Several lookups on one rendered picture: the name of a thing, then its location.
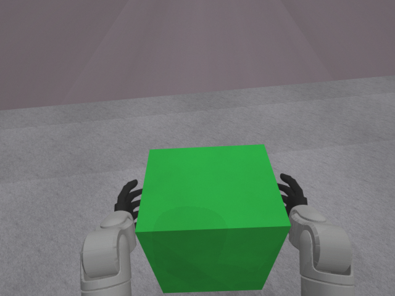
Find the right robot hand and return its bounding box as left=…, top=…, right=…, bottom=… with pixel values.
left=277, top=173, right=307, bottom=217

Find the left robot forearm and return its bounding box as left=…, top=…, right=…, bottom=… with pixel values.
left=80, top=210, right=136, bottom=296

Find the right robot forearm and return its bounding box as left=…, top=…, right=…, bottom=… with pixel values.
left=288, top=205, right=355, bottom=296

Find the left robot hand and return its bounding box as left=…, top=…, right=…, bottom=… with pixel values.
left=114, top=179, right=143, bottom=228

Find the carton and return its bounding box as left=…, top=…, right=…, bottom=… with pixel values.
left=135, top=144, right=291, bottom=293

